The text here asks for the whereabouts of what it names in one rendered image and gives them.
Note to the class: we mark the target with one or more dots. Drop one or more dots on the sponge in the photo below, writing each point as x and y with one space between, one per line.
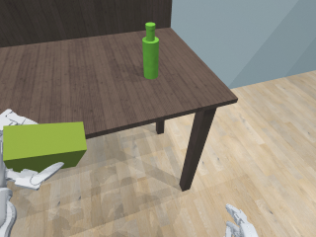
38 146

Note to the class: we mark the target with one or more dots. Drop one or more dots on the left robot hand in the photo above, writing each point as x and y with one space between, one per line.
27 179

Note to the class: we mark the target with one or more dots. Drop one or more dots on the table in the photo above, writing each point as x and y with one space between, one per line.
82 61

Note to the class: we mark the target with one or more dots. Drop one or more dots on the robot left forearm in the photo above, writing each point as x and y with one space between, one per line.
8 212

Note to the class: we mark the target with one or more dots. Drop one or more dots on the right robot hand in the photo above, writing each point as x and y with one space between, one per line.
245 228

